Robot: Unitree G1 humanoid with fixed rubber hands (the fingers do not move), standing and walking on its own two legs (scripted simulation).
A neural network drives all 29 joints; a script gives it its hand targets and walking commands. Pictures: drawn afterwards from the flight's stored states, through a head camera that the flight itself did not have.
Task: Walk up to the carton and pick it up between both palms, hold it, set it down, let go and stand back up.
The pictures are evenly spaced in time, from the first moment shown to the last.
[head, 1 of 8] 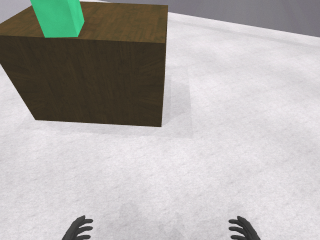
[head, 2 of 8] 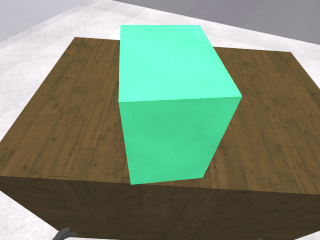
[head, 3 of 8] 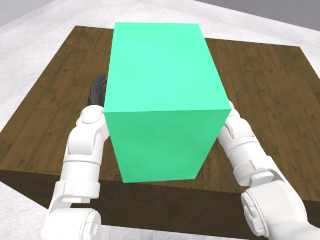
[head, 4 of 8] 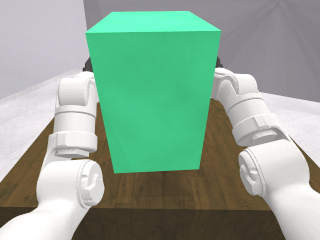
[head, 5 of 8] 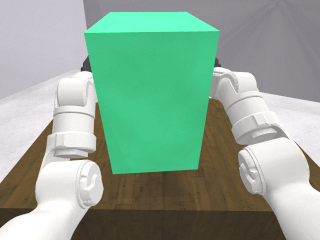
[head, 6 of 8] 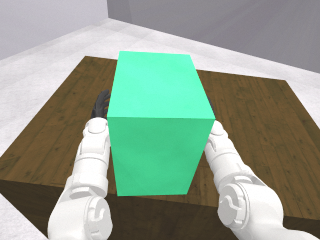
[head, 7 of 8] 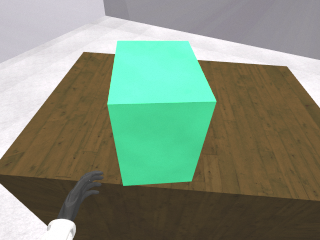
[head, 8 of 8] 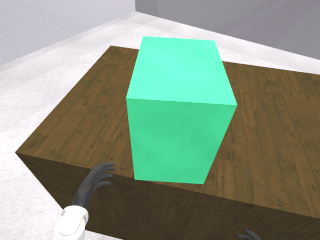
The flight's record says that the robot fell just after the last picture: no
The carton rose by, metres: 0.19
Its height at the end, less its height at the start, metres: +0.00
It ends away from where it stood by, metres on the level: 0.02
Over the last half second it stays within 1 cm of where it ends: yes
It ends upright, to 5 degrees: yes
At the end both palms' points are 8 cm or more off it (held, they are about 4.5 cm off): yes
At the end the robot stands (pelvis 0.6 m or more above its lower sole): yes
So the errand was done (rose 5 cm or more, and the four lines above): yes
